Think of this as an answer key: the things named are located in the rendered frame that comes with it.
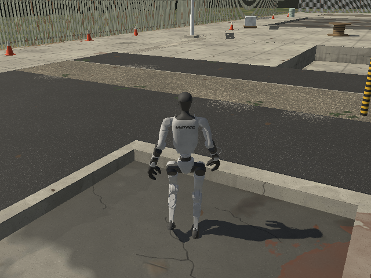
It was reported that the right robot foot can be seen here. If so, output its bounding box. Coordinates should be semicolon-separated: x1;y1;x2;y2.
191;224;199;239

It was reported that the left robot upper arm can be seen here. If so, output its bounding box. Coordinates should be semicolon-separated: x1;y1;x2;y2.
157;117;173;150

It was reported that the robot left forearm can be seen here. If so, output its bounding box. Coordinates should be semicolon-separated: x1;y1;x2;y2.
150;141;162;167

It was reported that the robot right hand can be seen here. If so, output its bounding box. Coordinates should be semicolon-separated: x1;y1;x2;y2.
206;159;220;171

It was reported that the left robot shin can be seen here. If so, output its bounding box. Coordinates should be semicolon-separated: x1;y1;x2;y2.
168;184;177;223

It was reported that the robot left hand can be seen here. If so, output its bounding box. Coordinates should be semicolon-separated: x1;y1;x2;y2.
147;165;161;180

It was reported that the robot right forearm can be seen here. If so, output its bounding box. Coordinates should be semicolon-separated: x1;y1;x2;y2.
208;140;219;161

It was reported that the right robot upper arm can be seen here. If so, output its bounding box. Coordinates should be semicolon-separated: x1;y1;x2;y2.
197;117;214;149

